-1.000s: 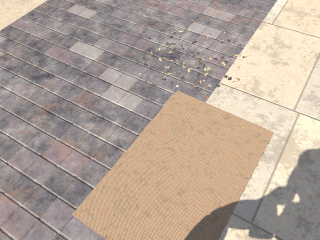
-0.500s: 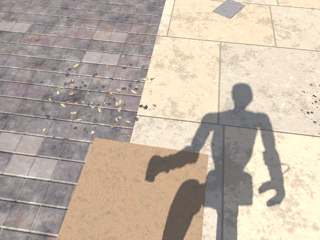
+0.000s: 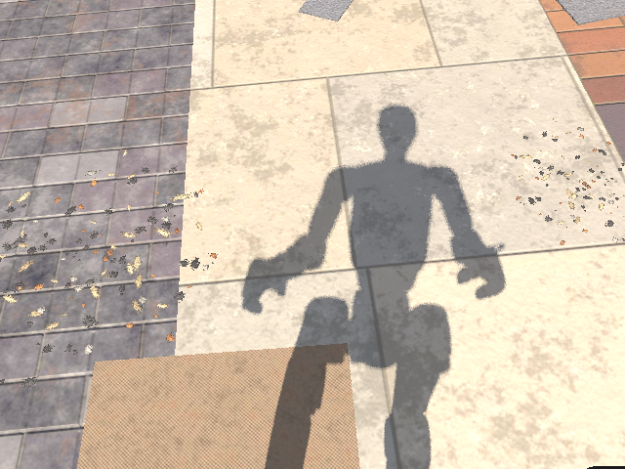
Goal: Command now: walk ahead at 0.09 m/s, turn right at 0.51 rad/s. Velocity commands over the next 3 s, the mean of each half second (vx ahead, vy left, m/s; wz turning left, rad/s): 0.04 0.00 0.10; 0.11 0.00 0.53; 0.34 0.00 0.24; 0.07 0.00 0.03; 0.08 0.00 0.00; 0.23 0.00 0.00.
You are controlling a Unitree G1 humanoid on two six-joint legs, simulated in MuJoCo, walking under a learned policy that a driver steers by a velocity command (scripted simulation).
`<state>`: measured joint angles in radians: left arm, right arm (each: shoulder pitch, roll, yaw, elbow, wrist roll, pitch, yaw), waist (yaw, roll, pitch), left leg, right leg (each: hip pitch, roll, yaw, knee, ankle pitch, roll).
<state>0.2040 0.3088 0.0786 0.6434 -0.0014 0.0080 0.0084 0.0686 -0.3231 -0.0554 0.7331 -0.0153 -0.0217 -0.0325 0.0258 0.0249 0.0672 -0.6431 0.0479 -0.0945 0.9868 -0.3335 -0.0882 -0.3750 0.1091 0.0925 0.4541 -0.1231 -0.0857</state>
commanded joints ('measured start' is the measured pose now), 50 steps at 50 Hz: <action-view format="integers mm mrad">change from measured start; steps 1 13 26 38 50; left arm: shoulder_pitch -54 0 4 -84 -187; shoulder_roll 155 100 106 102 67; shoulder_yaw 41 -1 36 30 19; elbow -82 5 -36 -56 -21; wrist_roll -3 30 16 24 -4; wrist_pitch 3 -15 -12 -21 -91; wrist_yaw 23 15 40 20 -11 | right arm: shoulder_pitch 84 20 44 234 219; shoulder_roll -72 -114 -102 -222 -158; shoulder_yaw -19 -21 -52 -85 -63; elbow -32 -64 -163 -200 -155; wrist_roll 6 12 27 -13 33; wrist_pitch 9 -2 39 29 -7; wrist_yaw -1 34 42 51 8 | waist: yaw -44 11 -6 -115 -74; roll -120 116 -132 147 116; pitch -222 -116 -126 -307 -82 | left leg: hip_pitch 115 327 4 694 474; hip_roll -16 101 -29 348 99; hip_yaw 9 -159 19 -508 -322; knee -88 -572 93 -616 -761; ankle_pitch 92 297 -277 674 -57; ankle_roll -13 188 63 478 313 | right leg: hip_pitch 103 139 298 -311 -196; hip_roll -237 -74 -513 -107 -98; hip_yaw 223 -12 287 -7 -11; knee -97 95 -46 787 212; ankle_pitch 202 -115 474 -602 -71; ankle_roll -156 64 -225 157 145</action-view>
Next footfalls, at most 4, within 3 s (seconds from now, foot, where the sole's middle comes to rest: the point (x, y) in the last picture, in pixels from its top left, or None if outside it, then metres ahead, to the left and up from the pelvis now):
0.18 left None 0.13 0.17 -0.77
0.72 left None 0.10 0.20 -0.77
1.20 right None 0.31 0.05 -0.77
1.60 left None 0.38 0.36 -0.77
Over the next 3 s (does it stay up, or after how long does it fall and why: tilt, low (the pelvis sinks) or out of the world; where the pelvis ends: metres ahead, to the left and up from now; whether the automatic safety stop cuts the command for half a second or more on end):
stays up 0.56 0.32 -0.01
